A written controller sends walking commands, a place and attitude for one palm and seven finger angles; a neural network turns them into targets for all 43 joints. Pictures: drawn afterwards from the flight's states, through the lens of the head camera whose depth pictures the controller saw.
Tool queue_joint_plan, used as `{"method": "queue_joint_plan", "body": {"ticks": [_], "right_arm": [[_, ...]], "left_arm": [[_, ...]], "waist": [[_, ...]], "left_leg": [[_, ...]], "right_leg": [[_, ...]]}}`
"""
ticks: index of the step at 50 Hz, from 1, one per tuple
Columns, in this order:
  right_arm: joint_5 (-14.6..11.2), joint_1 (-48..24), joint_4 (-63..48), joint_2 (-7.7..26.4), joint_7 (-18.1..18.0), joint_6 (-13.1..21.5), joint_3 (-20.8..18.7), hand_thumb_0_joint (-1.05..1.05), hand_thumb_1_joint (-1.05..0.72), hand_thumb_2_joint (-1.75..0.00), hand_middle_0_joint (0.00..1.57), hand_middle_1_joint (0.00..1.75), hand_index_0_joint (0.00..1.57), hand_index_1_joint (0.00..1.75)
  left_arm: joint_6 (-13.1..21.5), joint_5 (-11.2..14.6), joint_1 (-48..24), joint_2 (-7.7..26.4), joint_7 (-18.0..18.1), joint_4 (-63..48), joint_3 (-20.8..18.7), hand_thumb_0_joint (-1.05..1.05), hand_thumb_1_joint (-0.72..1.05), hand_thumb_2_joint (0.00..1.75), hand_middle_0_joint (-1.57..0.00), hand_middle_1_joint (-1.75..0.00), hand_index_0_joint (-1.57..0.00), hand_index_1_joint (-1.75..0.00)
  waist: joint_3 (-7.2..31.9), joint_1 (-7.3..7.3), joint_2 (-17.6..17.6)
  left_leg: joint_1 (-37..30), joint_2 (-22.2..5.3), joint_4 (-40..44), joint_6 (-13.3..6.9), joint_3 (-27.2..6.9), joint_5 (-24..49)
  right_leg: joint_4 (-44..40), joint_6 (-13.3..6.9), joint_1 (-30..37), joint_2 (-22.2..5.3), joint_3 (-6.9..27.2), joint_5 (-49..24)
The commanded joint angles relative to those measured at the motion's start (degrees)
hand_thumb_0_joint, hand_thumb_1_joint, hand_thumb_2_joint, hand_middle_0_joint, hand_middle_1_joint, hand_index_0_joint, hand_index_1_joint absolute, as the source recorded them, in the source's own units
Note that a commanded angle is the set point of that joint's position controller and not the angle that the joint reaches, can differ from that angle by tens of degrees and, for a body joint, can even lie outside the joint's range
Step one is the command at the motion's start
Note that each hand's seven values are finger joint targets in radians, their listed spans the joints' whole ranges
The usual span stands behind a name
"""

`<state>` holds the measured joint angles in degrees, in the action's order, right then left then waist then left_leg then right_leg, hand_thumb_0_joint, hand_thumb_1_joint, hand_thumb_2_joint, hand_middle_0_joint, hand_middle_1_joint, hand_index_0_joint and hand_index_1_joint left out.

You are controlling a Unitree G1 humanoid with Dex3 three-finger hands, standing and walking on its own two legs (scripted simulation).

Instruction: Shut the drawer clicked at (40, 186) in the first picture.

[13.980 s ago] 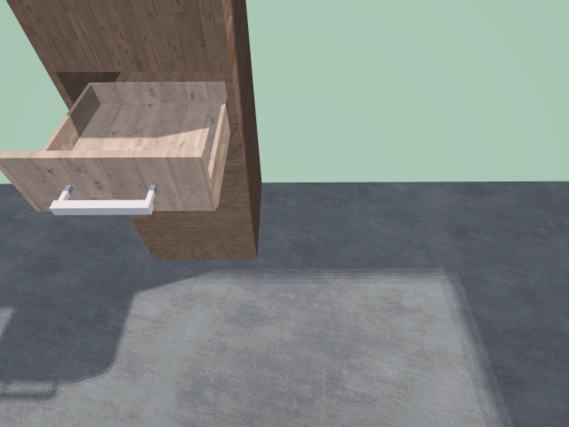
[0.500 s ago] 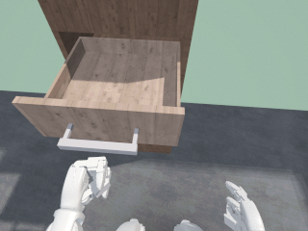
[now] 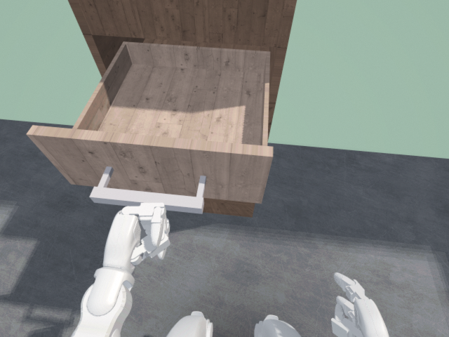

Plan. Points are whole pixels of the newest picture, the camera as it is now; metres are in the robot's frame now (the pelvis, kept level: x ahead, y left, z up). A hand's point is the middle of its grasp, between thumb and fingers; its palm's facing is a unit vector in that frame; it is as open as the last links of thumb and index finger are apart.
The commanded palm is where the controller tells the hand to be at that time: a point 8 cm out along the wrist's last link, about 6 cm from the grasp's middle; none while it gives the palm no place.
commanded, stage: push the drawer shut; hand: left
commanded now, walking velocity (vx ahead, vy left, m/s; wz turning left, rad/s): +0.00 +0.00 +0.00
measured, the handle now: (151, 188) +0.35 +0.15 +0.06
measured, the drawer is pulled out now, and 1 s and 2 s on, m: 0.28 0.15 0.03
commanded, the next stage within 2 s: none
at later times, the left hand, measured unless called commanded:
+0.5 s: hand (172, 202) +0.33 +0.11 +0.05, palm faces -0.11 -0.99 -0.07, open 3.0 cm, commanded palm +0.34 +0.16 +0.07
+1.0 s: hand (178, 168) +0.40 +0.11 +0.05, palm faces -0.09 -0.99 -0.06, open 3.0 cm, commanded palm +0.40 +0.16 +0.07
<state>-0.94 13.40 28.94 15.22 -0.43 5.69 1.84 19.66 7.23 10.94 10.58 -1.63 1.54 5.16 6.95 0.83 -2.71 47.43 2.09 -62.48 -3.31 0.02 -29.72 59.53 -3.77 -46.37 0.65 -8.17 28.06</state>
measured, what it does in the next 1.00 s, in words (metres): stands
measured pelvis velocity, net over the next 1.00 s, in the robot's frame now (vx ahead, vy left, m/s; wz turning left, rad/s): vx -0.01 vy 0.01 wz -0.03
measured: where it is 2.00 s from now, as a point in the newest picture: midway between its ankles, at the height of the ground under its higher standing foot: outside the picture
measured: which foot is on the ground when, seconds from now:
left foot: down 0.00-1.00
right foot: down 0.00-1.00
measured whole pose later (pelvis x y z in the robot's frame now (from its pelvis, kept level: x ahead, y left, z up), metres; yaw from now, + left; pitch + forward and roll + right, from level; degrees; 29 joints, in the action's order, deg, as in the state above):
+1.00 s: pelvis -0.01 +0.01 +0.01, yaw -2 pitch +16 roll -1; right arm -0.6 16.3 36.8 15.0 0.5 3.7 1.5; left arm 24.7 6.7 -26.9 11.4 -1.4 42.8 -3.9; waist 6.2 4.6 -1.7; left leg 47.9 2.0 -58.2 -4.1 2.3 -26.5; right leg 56.1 -2.9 -47.9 0.8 -5.8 24.5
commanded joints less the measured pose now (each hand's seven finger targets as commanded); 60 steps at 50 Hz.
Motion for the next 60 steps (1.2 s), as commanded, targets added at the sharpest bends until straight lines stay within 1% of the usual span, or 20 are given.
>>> {"method": "queue_joint_plan", "body": {"ticks": [1,4,8,11,15,16,19,20,22,24,26,32,36,38,39,42,44,49,52,60], "right_arm": [[-0.68,-1.78,-7.19,6.82,-0.76,2.76,-2.4,0.0,-0.9,-0.9,0.2,0.3,0.2,0.3],[-0.92,-2.28,-6.56,6.54,-0.78,2.78,-2.16,0.0,-0.9,-0.9,0.2,0.3,0.2,0.3],[-1.13,-2.66,-5.12,6.73,-1.16,2.56,-1.76,0.0,-0.9,-0.9,0.2,0.3,0.2,0.3],[-1.29,-2.79,-4.52,6.96,-1.25,2.56,-1.53,0.0,-0.9,-0.9,0.2,0.3,0.2,0.3],[-1.41,-3.05,-3.93,6.85,-1.25,2.6,-1.33,0.0,-0.9,-0.9,0.2,0.3,0.2,0.3],[-1.39,-2.6,-3.5,7.12,-1.27,2.54,-1.41,0.0,-0.9,-0.9,0.2,0.3,0.2,0.3],[-1.27,-2.22,-2.96,7.15,-1.12,2.55,-1.62,0.0,-0.9,-0.9,0.2,0.3,0.2,0.3],[-1.34,-2.26,-2.99,7.12,-0.99,2.56,-1.63,0.0,-0.9,-0.9,0.2,0.3,0.2,0.3],[-1.2,-1.57,-2.26,7.38,-0.93,2.38,-1.84,0.0,-0.9,-0.9,0.2,0.3,0.2,0.3],[-1.17,-1.23,-1.98,7.42,-0.76,2.28,-2.0,0.0,-0.9,-0.9,0.2,0.3,0.2,0.3],[-1.12,-0.58,-1.33,7.82,-0.78,2.09,-2.15,0.0,-0.9,-0.9,0.2,0.3,0.2,0.3],[-0.89,0.9,-0.32,7.91,-0.59,1.55,-2.38,0.0,-0.9,-0.9,0.2,0.3,0.2,0.3],[-0.75,2.16,0.63,8.22,-0.53,0.99,-2.61,0.0,-0.9,-0.9,0.2,0.3,0.2,0.3],[-0.71,2.7,1.04,8.12,-0.47,0.77,-2.74,0.0,-0.9,-0.9,0.2,0.3,0.2,0.3],[-0.65,2.88,1.01,8.03,-0.34,0.8,-2.71,0.0,-0.9,-0.9,0.2,0.3,0.2,0.3],[-0.4,4.08,1.5,8.3,-0.01,0.43,-2.99,0.0,-0.9,-0.9,0.2,0.3,0.2,0.3],[-0.33,4.62,2.02,8.13,0.18,0.23,-3.22,0.0,-0.9,-0.9,0.2,0.3,0.2,0.3],[0.09,6.02,2.5,8.45,0.46,-0.56,-3.46,0.0,-0.9,-0.9,0.2,0.3,0.2,0.3],[0.03,6.51,2.74,8.16,0.5,-0.87,-3.33,0.0,-0.9,-0.9,0.2,0.3,0.2,0.3],[0.51,8.49,3.94,8.48,0.82,-1.61,-3.78,0.0,-0.9,-0.9,0.2,0.3,0.2,0.3]], "left_arm": [[3.27,-0.1,-24.34,2.55,0.97,-12.25,-1.17,0.0,0.9,0.9,-1.4,-1.6,-1.4,-1.6],[2.77,0.13,-27.4,1.21,0.8,-10.18,0.03,0.0,0.9,0.9,-1.4,-1.6,-1.4,-1.6],[2.33,1.22,-33.42,3.49,1.21,-5.58,-2.68,0.0,0.9,0.9,-1.4,-1.6,-1.4,-1.6],[2.41,1.58,-36.38,4.62,1.09,-2.06,-3.92,0.0,0.9,0.9,-1.4,-1.6,-1.4,-1.6],[2.9,2.29,-41.7,3.68,0.98,1.52,-3.7,0.0,0.9,0.9,-1.4,-1.6,-1.4,-1.6],[3.0,2.24,-42.79,5.05,1.24,3.03,-5.08,0.0,0.9,0.9,-1.4,-1.6,-1.4,-1.6],[3.64,2.51,-45.19,4.92,1.34,5.22,-5.98,0.0,0.9,0.9,-1.4,-1.6,-1.4,-1.6],[3.82,2.4,-46.32,3.54,1.23,5.65,-4.51,0.0,0.9,0.9,-1.4,-1.6,-1.4,-1.6],[4.12,2.35,-48.12,5.0,1.69,8.59,-6.61,0.0,0.9,0.9,-1.4,-1.6,-1.4,-1.6],[4.56,2.4,-49.82,3.53,1.62,10.06,-5.5,0.0,0.9,0.9,-1.4,-1.6,-1.4,-1.6],[5.01,2.14,-51.5,4.99,1.81,12.16,-6.68,0.0,0.9,0.9,-1.4,-1.6,-1.4,-1.6],[6.36,1.72,-57.24,5.92,1.97,16.3,-8.48,0.0,0.9,0.9,-1.4,-1.6,-1.4,-1.6],[6.74,1.79,-59.6,7.25,1.97,21.03,-10.31,0.0,0.9,0.9,-1.4,-1.6,-1.4,-1.6],[7.29,1.81,-61.33,7.43,1.93,22.37,-11.13,0.0,0.9,0.9,-1.4,-1.6,-1.4,-1.6],[7.67,1.73,-63.01,6.4,1.8,21.89,-10.13,0.0,0.9,0.9,-1.4,-1.6,-1.4,-1.6],[8.17,1.56,-63.21,7.16,1.91,24.83,-11.75,0.0,0.9,0.9,-1.4,-1.6,-1.4,-1.6],[8.76,1.46,-66.17,5.69,1.82,25.24,-10.57,0.0,0.9,0.9,-1.4,-1.6,-1.4,-1.6],[9.68,1.11,-67.24,8.42,1.82,28.59,-13.73,0.0,0.9,0.9,-1.4,-1.6,-1.4,-1.6],[10.38,0.53,-71.04,7.68,1.43,30.13,-12.56,0.0,0.9,0.9,-1.4,-1.6,-1.4,-1.6],[12.12,-0.48,-78.17,7.44,2.09,34.0,-12.38,0.0,0.9,0.9,-1.4,-1.6,-1.4,-1.6]], "waist": [[15.25,4.98,0.71],[15.66,4.99,-0.6],[14.05,5.37,2.21],[13.11,5.36,2.24],[13.27,5.5,-0.05],[13.34,5.66,1.37],[15.4,5.25,1.01],[15.39,5.58,0.4],[15.46,5.38,1.44],[15.49,5.82,1.78],[15.63,6.14,3.31],[17.88,6.07,0.67],[17.63,6.72,3.09],[18.05,6.67,2.29],[18.73,6.64,-0.01],[20.01,6.48,0.3],[20.49,7.25,0.6],[21.83,6.89,2.51],[20.14,7.72,0.35],[23.31,8.93,-0.66]], "left_leg": [[-9.7,-2.06,10.46,1.06,-5.23,10.09],[-11.2,-2.07,11.4,1.32,-5.6,9.22],[-8.72,-1.75,11.96,1.02,-5.0,5.47],[-7.85,-1.79,12.65,1.07,-4.86,4.14],[-8.67,-1.51,13.25,1.31,-4.8,2.59],[-8.07,-1.58,13.2,1.19,-4.77,2.87],[-9.07,-1.53,13.41,1.42,-4.58,4.38],[-9.68,-1.61,13.54,1.42,-4.67,4.46],[-9.07,-1.59,13.49,1.41,-4.64,4.79],[-9.73,-1.64,13.68,1.37,-4.62,5.03],[-9.09,-1.8,13.65,1.23,-4.67,5.07],[-10.48,-1.6,13.79,1.49,-4.36,7.09],[-9.61,-1.77,13.53,1.4,-4.22,8.17],[-10.2,-1.8,13.54,1.57,-4.16,8.82],[-11.16,-1.76,13.7,1.77,-4.23,9.45],[-12.68,-1.91,13.42,1.9,-4.56,12.57],[-13.53,-2.09,13.25,2.02,-4.74,13.46],[-12.47,-2.0,12.83,1.97,-4.21,15.4],[-12.69,-2.03,12.82,2.05,-4.28,15.33],[-15.29,-2.35,12.15,2.21,-5.23,15.73]], "right_leg": [[-9.83,2.15,6.6,-0.82,7.06,-7.02],[-10.2,2.19,6.22,-0.87,6.79,-6.42],[-12.0,2.39,7.5,-0.8,7.94,-3.09],[-12.37,2.28,7.56,-0.78,7.98,-1.79],[-12.78,2.19,7.15,-0.94,8.3,-0.93],[-12.82,2.27,7.5,-0.89,8.41,-1.04],[-12.72,2.27,8.44,-0.96,8.42,-2.45],[-12.62,2.31,7.84,-0.95,8.24,-2.77],[-12.5,2.3,8.02,-0.83,8.35,-2.98],[-12.74,2.4,7.57,-0.88,8.16,-3.45],[-12.64,2.51,7.64,-0.74,8.21,-3.4],[-11.95,2.3,7.86,-0.63,8.04,-5.65],[-12.09,2.5,7.95,-0.37,8.11,-6.75],[-12.0,2.44,7.76,-0.4,8.08,-7.47],[-11.62,2.29,7.36,-0.38,7.92,-7.99],[-11.04,2.18,7.1,-0.06,7.46,-10.4],[-10.88,2.29,6.36,-0.12,7.25,-11.25],[-10.52,2.36,8.09,0.1,7.52,-13.55],[-10.23,2.22,6.2,0.2,7.39,-13.43],[-9.56,2.26,3.1,0.42,7.09,-12.57]]}}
